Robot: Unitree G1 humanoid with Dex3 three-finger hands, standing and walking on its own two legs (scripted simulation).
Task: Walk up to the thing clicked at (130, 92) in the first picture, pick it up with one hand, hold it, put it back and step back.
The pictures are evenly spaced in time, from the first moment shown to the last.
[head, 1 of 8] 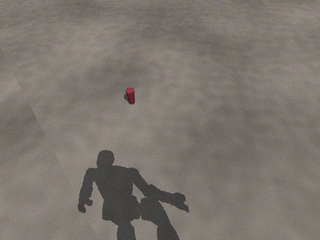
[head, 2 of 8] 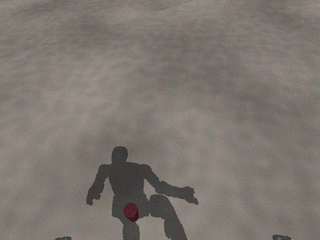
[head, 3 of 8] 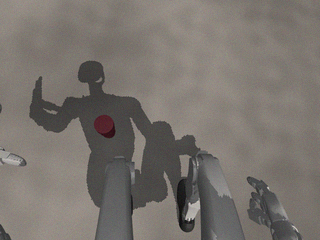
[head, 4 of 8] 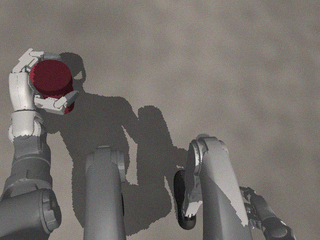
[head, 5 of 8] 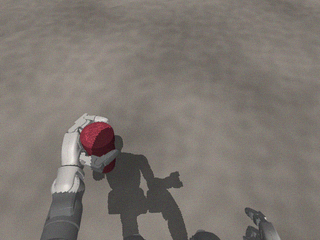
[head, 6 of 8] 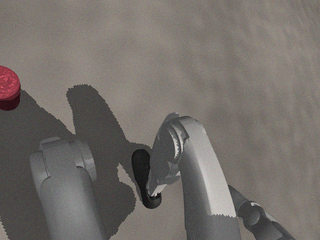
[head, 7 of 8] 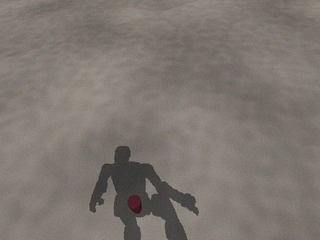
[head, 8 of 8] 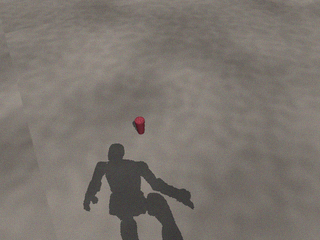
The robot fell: no
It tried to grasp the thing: yes
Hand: left
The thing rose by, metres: 0.69
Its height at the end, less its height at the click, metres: +0.00
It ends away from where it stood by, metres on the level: 0.01
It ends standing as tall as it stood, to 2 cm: yes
